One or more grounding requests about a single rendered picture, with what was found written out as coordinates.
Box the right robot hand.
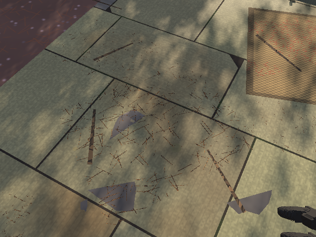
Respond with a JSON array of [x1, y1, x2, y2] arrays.
[[277, 205, 316, 237]]

